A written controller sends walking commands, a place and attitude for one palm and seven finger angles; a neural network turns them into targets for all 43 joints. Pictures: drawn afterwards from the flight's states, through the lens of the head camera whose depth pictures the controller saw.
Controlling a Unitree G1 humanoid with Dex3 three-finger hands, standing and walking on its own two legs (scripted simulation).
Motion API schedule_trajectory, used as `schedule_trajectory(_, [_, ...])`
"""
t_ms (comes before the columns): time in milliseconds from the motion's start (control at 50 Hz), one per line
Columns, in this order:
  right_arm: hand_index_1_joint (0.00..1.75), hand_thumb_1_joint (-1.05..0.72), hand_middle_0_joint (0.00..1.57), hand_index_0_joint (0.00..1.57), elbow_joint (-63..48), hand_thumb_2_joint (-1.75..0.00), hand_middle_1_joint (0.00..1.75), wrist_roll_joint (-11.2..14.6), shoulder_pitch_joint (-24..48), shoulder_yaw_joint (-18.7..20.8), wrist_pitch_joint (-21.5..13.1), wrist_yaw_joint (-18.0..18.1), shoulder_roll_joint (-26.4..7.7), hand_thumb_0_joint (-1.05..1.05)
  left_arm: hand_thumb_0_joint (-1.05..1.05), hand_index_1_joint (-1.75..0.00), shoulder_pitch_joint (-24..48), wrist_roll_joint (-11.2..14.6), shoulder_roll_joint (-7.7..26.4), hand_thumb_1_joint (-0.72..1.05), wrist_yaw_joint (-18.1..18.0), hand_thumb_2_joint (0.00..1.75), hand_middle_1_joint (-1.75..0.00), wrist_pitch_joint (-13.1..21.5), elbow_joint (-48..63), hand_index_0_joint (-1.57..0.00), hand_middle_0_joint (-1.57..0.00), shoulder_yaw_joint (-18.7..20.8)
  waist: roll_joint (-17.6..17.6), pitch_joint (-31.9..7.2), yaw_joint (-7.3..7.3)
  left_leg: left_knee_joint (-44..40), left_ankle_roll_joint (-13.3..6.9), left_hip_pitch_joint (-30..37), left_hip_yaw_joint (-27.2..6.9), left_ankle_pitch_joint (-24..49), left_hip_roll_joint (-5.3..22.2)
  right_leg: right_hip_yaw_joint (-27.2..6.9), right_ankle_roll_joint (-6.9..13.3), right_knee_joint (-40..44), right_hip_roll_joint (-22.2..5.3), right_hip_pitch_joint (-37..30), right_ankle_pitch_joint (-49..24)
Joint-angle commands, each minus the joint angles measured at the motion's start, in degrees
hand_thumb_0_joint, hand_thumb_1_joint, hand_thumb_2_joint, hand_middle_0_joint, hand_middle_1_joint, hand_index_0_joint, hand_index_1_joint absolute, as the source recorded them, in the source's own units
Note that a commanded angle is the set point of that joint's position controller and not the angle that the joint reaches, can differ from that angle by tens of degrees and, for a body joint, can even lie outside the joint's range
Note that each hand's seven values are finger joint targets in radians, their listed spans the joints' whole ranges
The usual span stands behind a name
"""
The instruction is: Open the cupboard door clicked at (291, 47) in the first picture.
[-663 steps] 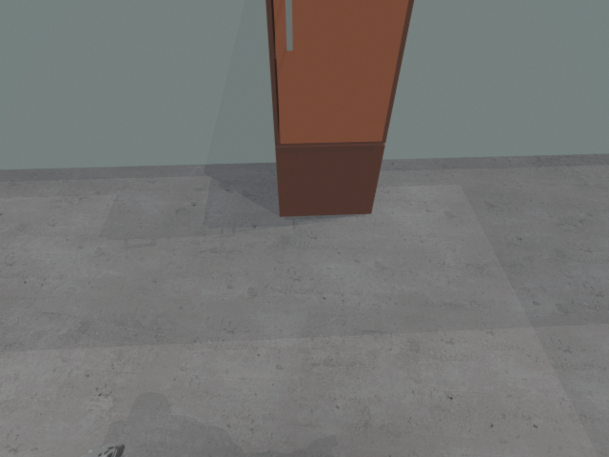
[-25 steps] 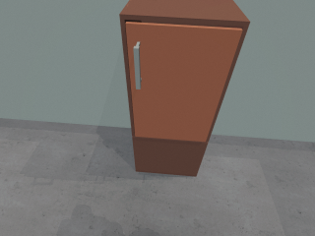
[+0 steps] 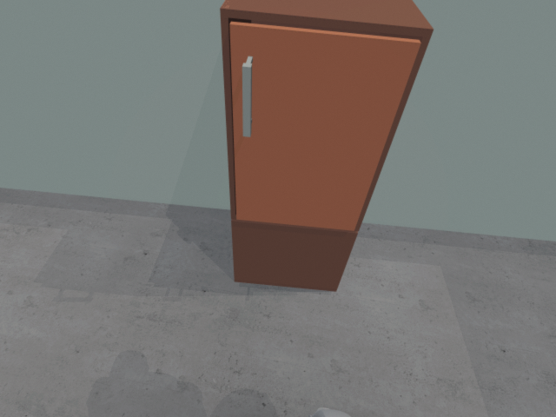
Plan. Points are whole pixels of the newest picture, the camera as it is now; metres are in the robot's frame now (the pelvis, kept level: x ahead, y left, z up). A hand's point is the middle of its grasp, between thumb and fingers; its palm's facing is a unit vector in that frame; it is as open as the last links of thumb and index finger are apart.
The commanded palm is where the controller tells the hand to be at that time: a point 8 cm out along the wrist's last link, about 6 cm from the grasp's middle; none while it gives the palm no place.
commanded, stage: shuffle to correct the standing spot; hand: left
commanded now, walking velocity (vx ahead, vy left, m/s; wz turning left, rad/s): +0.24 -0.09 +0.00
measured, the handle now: (248, 98) +0.74 +0.11 +0.10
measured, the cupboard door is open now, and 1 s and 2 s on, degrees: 0 0 0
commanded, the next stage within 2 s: come to a stop and stand still in 0.74 s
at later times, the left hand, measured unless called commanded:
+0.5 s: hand out of the picture +0.13 +0.12 -0.17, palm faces -0.01 -0.98 -0.20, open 7.1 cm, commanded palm none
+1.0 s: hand (243, 369) +0.25 +0.07 -0.17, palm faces +0.00 -0.98 -0.22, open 7.3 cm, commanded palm none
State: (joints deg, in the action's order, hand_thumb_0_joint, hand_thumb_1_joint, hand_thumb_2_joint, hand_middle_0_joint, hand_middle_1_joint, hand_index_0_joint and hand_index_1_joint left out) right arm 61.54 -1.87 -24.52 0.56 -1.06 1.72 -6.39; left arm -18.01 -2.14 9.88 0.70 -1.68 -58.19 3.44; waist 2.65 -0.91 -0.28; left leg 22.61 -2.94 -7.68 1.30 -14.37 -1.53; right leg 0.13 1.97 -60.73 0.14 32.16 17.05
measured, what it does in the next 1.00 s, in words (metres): walks ahead: right foot, then left foot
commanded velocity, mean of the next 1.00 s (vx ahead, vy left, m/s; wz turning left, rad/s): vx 0.14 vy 0.00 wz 0.00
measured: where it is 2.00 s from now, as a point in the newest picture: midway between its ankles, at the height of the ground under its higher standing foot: outside the picture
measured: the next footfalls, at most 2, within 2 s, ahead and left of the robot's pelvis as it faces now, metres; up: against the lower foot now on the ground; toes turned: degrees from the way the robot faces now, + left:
right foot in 0.28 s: +0.09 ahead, -0.18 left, +0.00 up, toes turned -5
left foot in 0.56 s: +0.20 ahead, +0.05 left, +0.00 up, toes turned +2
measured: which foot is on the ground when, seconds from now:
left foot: down 0.00-0.26, up 0.28-0.54, down 0.56-0.88, up 0.90-1.00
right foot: up 0.00-0.26, down 0.28-0.56, up 0.58-0.86, down 0.88-1.00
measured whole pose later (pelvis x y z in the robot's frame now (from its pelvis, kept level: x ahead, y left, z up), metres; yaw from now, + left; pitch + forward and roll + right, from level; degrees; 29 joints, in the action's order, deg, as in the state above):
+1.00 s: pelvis +0.21 -0.11 -0.01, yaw -2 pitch +0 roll +1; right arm 60.1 -0.9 -14.1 1.4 0.7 0.7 -11.0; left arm -13.8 -1.5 9.0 -0.5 2.2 -58.0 1.1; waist -1.4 4.0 0.7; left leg 51.9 0.9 -21.9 2.2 -28.1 2.1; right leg 6.2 2.4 -32.7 -1.7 16.6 16.1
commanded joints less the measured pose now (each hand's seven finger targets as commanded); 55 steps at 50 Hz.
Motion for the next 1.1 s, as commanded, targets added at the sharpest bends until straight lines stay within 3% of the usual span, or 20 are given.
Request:
schedule_trajectory(0, [0.30,-0.90,0.20,0.20,-2.04,-0.90,0.30,0.20,-2.79,1.42,-2.99,0.90,-8.02,0.00,0.00,-0.30,4.39,0.37,2.05,0.90,1.07,0.90,-0.30,2.06,4.78,-0.20,-0.20,0.50,-9.26,8.19,-0.62,-15.15,-8.03,-2.26,-14.39,-11.42,15.77,0.27,-0.38,-4.81,-3.39,9.80,-3.16])
schedule_trajectory(120, [0.30,-0.90,0.20,0.20,-1.13,-0.90,0.30,-0.66,-7.01,1.82,-2.64,0.51,-9.24,0.00,0.00,-0.30,12.09,0.66,1.30,0.90,1.45,0.90,-0.30,2.64,7.69,-0.20,-0.20,-0.32,-9.94,7.25,-3.44,-13.36,-7.76,-2.82,-11.77,-8.08,16.12,3.58,-0.72,14.28,-3.39,1.32,2.53])
schedule_trajectory(200, [0.30,-0.90,0.20,0.20,-1.34,-0.90,0.30,-0.55,-4.93,2.11,-1.81,0.08,-9.72,0.00,0.00,-0.30,4.36,1.02,2.41,0.90,1.05,0.90,-0.30,3.65,4.79,-0.20,-0.20,0.23,-6.41,2.13,0.65,-1.86,-4.34,-10.96,-7.19,-4.63,12.28,5.50,-0.30,33.93,0.17,-23.54,0.40])
schedule_trajectory(220, [0.30,-0.90,0.20,0.20,-1.57,-0.90,0.30,0.10,-4.44,1.77,-2.09,-0.39,-7.60,0.00,0.00,-0.30,-1.54,1.00,5.38,0.90,0.34,0.90,-0.30,4.22,2.52,-0.20,-0.20,0.75,-0.94,-0.37,3.37,7.17,-2.02,-21.18,-3.41,-5.67,8.96,-1.84,2.02,36.78,-5.53,-37.93,-0.59])
schedule_trajectory(240, [0.30,-0.90,0.20,0.20,-3.37,-0.90,0.30,0.78,-3.13,0.95,-2.58,-0.55,-3.50,0.00,0.00,-0.30,-10.29,0.84,11.40,0.90,-0.44,0.90,-0.30,4.56,-0.10,-0.20,-0.20,1.84,14.41,-4.46,6.83,24.71,0.88,-34.22,4.79,-17.82,1.24,-19.94,7.21,40.97,-19.60,-50.09,0.15])
schedule_trajectory(260, [0.30,-0.90,0.20,0.20,-6.34,-0.90,0.30,0.47,2.71,1.71,-2.28,-0.83,-6.67,0.00,0.00,-0.30,-13.83,1.35,14.04,0.90,-0.82,0.90,-0.30,4.08,-0.50,-0.20,-0.20,2.13,12.29,-2.71,8.49,39.38,0.61,-39.14,1.63,-23.93,1.91,-28.08,11.94,45.90,-25.58,-45.29,0.31])
schedule_trajectory(280, [0.30,-0.90,0.20,0.20,-6.75,-0.90,0.30,0.65,3.31,2.39,-1.89,-1.15,-6.75,0.00,0.00,-0.30,-9.56,1.19,12.54,0.90,-1.15,0.90,-0.30,4.02,0.19,-0.20,-0.20,1.81,9.04,-1.02,5.70,46.01,0.57,-38.93,-0.22,-19.77,4.62,-28.30,13.66,48.26,-24.19,-37.97,13.57])
schedule_trajectory(360, [0.30,-0.90,0.20,0.20,-5.83,-0.90,0.30,0.23,3.23,2.71,-0.05,-2.56,-5.09,0.00,0.00,-0.30,3.00,0.55,5.12,0.90,-1.75,0.90,-0.30,5.06,3.05,-0.20,-0.20,-0.07,7.61,6.93,-1.89,39.36,1.62,-26.52,0.94,-4.62,7.20,-8.67,8.13,51.55,-14.81,-15.63,6.39])
schedule_trajectory(480, [0.30,-0.90,0.20,0.20,-6.04,-0.90,0.30,0.29,2.53,1.97,-1.43,-2.39,-4.27,0.00,0.00,-0.30,2.62,0.85,8.16,0.90,-0.88,0.90,-0.30,4.38,2.60,-0.20,-0.20,0.51,1.68,4.13,-2.24,9.65,3.15,-3.08,6.61,2.75,2.51,-4.18,6.89,43.54,-10.68,-10.91,4.72])
schedule_trajectory(500, [0.30,-0.90,0.20,0.20,-5.44,-0.90,0.30,0.22,0.72,2.11,-1.91,-2.01,-6.11,0.00,0.00,-0.30,1.66,1.02,7.13,0.90,-0.71,0.90,-0.30,3.98,2.34,-0.20,-0.20,0.22,-1.58,3.20,-2.65,5.44,3.30,2.48,4.70,1.35,3.12,-3.68,5.91,37.70,-8.78,-9.20,5.65])
schedule_trajectory(540, [0.30,-0.90,0.20,0.20,-5.61,-0.90,0.30,-0.67,-6.87,4.03,-2.35,-0.92,-16.63,0.00,0.00,-0.30,1.19,1.47,2.58,0.90,-0.05,0.90,-0.30,3.72,4.76,-0.20,-0.20,-0.66,-21.73,-0.07,-5.35,-8.95,-7.35,10.23,-26.91,-5.15,25.05,5.56,0.66,9.35,1.22,4.03,16.01])
schedule_trajectory(560, [0.30,-0.90,0.20,0.20,-6.59,-0.90,0.30,-0.43,-6.14,4.29,-1.64,-0.60,-18.38,0.00,0.00,-0.30,4.36,1.04,4.84,0.90,0.30,0.90,-0.30,4.15,7.04,-0.20,-0.20,-0.14,-13.18,2.13,-5.78,-10.89,-12.96,6.31,-33.19,-9.38,27.98,1.09,1.14,-0.06,-0.88,7.51,16.34])
schedule_trajectory(600, [0.30,-0.90,0.20,0.20,-7.09,-0.90,0.30,-0.41,-0.33,3.05,-2.48,-0.32,-13.64,0.00,0.00,-0.30,5.67,0.33,4.36,0.90,0.24,0.90,-0.30,4.42,5.61,-0.20,-0.20,-0.14,-14.93,1.86,-3.28,-10.78,-11.01,2.33,-25.51,-4.87,23.17,-1.57,0.98,-9.89,-4.09,9.76,8.85])
schedule_trajectory(700, [0.30,-0.90,0.20,0.20,-7.11,-0.90,0.30,0.02,5.21,2.05,-3.72,-0.19,-11.48,0.00,0.00,-0.30,2.48,0.82,1.67,0.90,0.77,0.90,-0.30,3.33,3.23,-0.20,-0.20,-1.14,-8.29,-1.40,0.27,-6.49,-7.61,-0.82,-4.24,22.69,16.63,2.61,-1.26,7.67,-5.01,-3.47,3.69])
schedule_trajectory(800, [0.30,-0.90,0.20,0.20,-6.48,-0.90,0.30,0.08,7.99,2.82,-1.64,-0.67,-12.22,0.00,0.00,-0.30,-1.04,0.55,1.43,0.90,0.77,0.90,-0.30,3.76,1.89,-0.20,-0.20,-1.00,-7.83,0.56,2.00,-0.55,-4.43,-9.06,-2.13,3.62,13.88,7.51,-1.27,27.68,-1.16,-19.92,-3.01])
schedule_trajectory(820, [0.30,-0.90,0.20,0.20,-6.45,-0.90,0.30,0.37,8.44,2.46,-1.50,-0.90,-10.75,0.00,0.00,-0.30,-3.56,0.42,3.60,0.90,0.49,0.90,-0.30,4.22,0.94,-0.20,-0.20,-0.59,-4.61,0.84,3.31,4.54,-2.14,-13.48,-0.32,-2.20,10.80,5.04,-0.88,32.45,-2.09,-26.05,-4.17])
schedule_trajectory(860, [0.30,-0.90,0.20,0.20,-8.82,-0.90,0.30,0.92,8.80,1.43,-1.28,-1.23,-6.22,0.00,0.00,-0.30,-10.54,0.63,13.09,0.90,-0.63,0.90,-0.30,4.56,-0.01,-0.20,-0.20,1.04,15.84,-0.71,5.75,28.67,2.61,-29.86,5.74,-23.08,1.68,-24.66,8.18,45.58,-24.01,-35.92,-7.19])
schedule_trajectory(880, [0.30,-0.90,0.20,0.20,-8.49,-0.90,0.30,0.77,10.28,1.59,-0.96,-0.81,-8.16,0.00,0.00,-0.30,-9.41,0.85,11.65,0.90,-1.03,0.90,-0.30,4.53,0.39,-0.20,-0.20,0.35,10.35,-0.38,5.47,34.74,2.79,-27.27,0.67,-21.98,3.83,-25.64,11.42,46.11,-24.81,-30.95,-11.59])
schedule_trajectory(960, [0.30,-0.90,0.20,0.20,-4.01,-0.90,0.30,1.57,7.96,0.92,0.84,-0.69,-5.43,0.00,0.00,-0.30,1.74,0.65,7.43,0.90,-2.30,0.90,-0.30,4.29,2.07,-0.20,-0.20,-0.82,5.37,0.37,0.21,27.40,4.61,-16.15,0.43,-12.06,4.48,-6.65,8.71,39.66,-17.31,-22.46,-43.62])
schedule_trajectory(1080, [0.30,-0.90,0.20,0.20,-5.12,-0.90,0.30,1.55,8.64,1.75,2.42,-0.46,-6.16,0.00,0.00,-0.30,1.55,1.08,10.56,0.90,-3.13,0.90,-0.30,2.08,1.99,-0.20,-0.20,0.85,5.55,-1.42,1.27,9.48,5.41,-9.67,2.73,-1.91,1.87,-5.39,7.15,34.43,-17.01,-24.90,-40.79])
